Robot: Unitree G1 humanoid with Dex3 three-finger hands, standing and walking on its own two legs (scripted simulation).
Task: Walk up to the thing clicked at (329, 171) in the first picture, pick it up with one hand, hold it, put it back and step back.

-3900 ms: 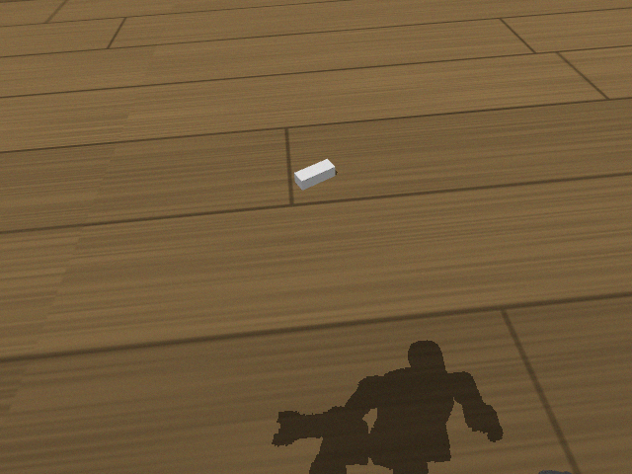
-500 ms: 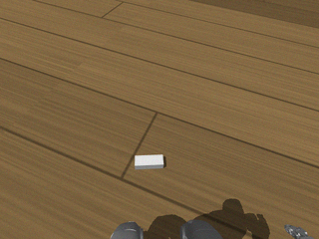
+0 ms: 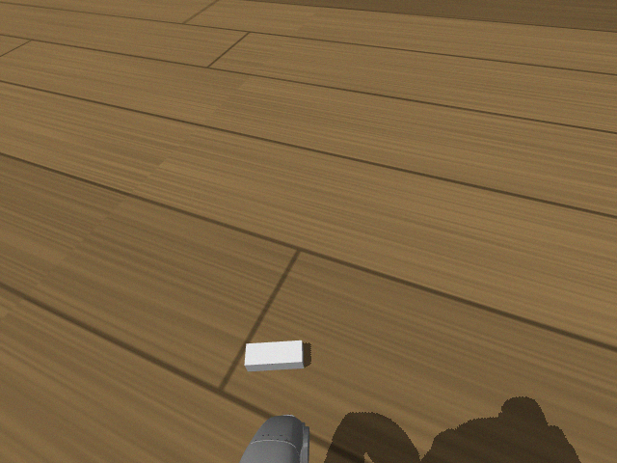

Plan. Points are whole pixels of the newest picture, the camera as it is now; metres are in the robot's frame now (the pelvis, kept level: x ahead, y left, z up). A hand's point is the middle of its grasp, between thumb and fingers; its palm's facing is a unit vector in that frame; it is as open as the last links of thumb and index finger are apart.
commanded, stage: walk up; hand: left
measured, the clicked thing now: (274, 355) +0.51 +0.24 -0.73
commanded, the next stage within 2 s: none
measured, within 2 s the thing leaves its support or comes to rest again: neither
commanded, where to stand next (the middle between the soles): +0.13 +0.02 m, yaw +4 degrees
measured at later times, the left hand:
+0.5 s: hand (181, 441) +0.16 +0.25 -0.15, palm faces +0.07 -0.92 -0.40, open 7.4 cm
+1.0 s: hand out of the picture +0.09 +0.30 -0.16, palm faces +0.08 -0.91 -0.40, open 7.4 cm
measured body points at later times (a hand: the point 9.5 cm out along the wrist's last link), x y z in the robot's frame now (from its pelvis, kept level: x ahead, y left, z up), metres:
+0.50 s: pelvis +0.08 -0.02 -0.01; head +0.12 -0.02 +0.43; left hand +0.15 +0.30 -0.13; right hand +0.26 -0.30 -0.12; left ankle +0.16 +0.10 -0.73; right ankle +0.10 -0.16 -0.72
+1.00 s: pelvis +0.06 +0.01 -0.01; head +0.08 +0.03 +0.44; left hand +0.08 +0.35 -0.13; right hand +0.14 -0.29 -0.13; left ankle +0.04 +0.15 -0.73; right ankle +0.11 -0.13 -0.72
